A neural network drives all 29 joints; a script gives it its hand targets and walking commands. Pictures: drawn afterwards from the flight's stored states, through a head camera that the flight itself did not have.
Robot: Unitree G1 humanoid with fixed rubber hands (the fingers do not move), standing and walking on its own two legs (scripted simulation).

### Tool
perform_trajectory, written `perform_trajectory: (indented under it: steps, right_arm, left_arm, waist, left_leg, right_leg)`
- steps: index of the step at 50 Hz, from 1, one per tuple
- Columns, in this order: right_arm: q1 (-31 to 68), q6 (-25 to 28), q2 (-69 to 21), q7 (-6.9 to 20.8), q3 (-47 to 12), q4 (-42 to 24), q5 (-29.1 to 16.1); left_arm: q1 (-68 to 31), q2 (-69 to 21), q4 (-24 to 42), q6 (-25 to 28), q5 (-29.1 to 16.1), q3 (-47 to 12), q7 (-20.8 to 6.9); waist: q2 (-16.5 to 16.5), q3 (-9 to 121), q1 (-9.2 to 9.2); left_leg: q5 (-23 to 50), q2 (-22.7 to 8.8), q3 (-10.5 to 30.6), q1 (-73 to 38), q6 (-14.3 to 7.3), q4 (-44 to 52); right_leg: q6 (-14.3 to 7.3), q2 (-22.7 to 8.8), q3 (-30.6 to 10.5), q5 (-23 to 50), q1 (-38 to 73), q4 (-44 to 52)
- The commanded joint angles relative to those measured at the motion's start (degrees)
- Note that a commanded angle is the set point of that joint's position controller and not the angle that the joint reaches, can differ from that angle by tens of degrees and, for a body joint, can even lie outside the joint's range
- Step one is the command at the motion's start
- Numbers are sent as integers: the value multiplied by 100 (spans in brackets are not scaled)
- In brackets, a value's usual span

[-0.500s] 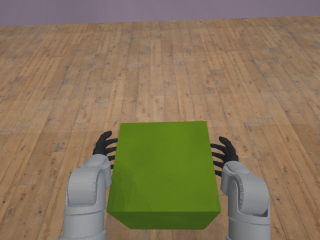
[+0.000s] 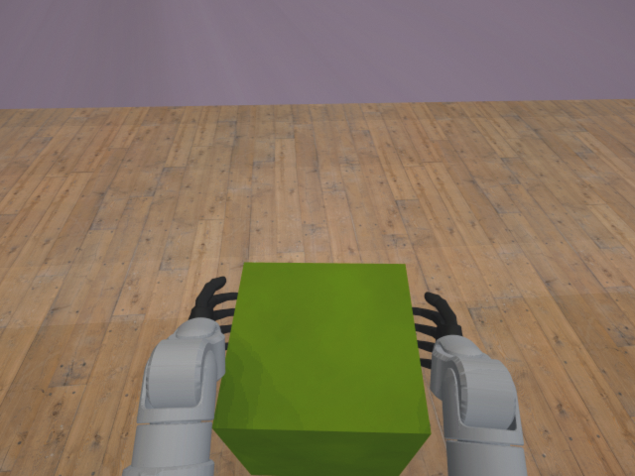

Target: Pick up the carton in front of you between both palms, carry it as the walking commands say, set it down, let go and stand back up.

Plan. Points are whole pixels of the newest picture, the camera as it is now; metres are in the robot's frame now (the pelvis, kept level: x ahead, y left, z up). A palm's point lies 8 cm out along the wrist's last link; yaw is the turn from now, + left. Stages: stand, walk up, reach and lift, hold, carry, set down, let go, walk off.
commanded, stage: carry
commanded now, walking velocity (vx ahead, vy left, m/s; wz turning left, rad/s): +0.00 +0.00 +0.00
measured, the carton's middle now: (323, 375) +0.28 +0.00 -0.03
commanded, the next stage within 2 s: hold in 1.82 s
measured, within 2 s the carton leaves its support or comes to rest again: neither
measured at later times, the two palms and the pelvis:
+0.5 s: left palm (213, 361) +0.27 +0.14 +0.02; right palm (448, 377) +0.26 -0.16 +0.02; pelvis -0.02 -0.01 -0.01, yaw +0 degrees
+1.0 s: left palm (202, 395) +0.22 +0.14 +0.04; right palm (462, 413) +0.21 -0.16 +0.03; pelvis -0.07 -0.01 -0.01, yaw +0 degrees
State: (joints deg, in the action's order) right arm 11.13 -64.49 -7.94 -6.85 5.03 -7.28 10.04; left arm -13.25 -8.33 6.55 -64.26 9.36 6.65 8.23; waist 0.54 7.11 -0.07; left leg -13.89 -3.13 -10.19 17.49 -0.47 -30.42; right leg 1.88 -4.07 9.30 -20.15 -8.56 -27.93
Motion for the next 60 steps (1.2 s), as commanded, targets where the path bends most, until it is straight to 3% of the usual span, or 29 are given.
perform_trajectory:
  steps: [1, 8, 16, 20, 25, 33, 44, 60]
  right_arm:
    - [2903, 454, -6024, 1851, -4024, -565, -2550]
    - [2401, 1085, -5619, 1866, -3813, -199, -2166]
    - [2261, 1997, -4935, 1755, -3007, 447, -1351]
    - [2480, 2514, -4823, 1744, -2547, 1065, -1010]
    - [2941, 2961, -5104, 1815, -2489, 1445, -946]
    - [2890, 2751, -5344, 1858, -2931, 1142, -1221]
    - [2883, 2514, -5206, 1857, -2753, 1145, -1163]
    - [2880, 2499, -5224, 1874, -2784, 1101, -1191]
  left_arm:
    - [-2189, -6039, 30, 341, -2355, -3928, -2108]
    - [-1729, -5636, -189, 1027, -1933, -3721, -2081]
    - [-1646, -4997, -798, 1925, -1196, -3043, -1982]
    - [-1865, -4895, -1447, 2453, -837, -2579, -1981]
    - [-2229, -5185, -1873, 2882, -716, -2462, -2027]
    - [-2158, -5467, -1571, 2654, -984, -2930, -2050]
    - [-2198, -5321, -1598, 2435, -951, -2779, -2066]
    - [-2131, -5344, -1584, 2407, -954, -2773, -2067]
  waist:
    - [206, 1719, 20]
    - [-6, 1631, 40]
    - [134, 1416, 38]
    - [110, 1448, 28]
    - [-10, 1353, 35]
    - [-77, 1317, 33]
    - [-52, 989, 25]
    - [-60, 1098, 18]
  left_leg:
    - [3658, -435, 392, -928, -60, -170]
    - [4066, -500, 440, -1120, -81, -146]
    - [3103, -482, 365, -891, 2, -168]
    - [2942, -582, 407, -938, -58, -236]
    - [2480, -653, 482, -821, -81, -117]
    - [2061, -673, 561, -819, -90, 87]
    - [1314, -670, 614, -639, -58, 369]
    - [1218, -663, 601, -590, -26, 395]
  right_leg:
    - [24, -494, -274, 4597, 674, -164]
    - [27, -432, -231, 4047, 427, -126]
    - [-78, -606, -277, 4461, 459, -31]
    - [-133, -606, -242, 3897, 325, -85]
    - [-197, -552, -249, 2789, 108, -32]
    - [-236, -537, -307, 1976, -46, 119]
    - [-306, -544, -410, 1122, -402, 399]
    - [-368, -535, -458, 1052, -474, 400]
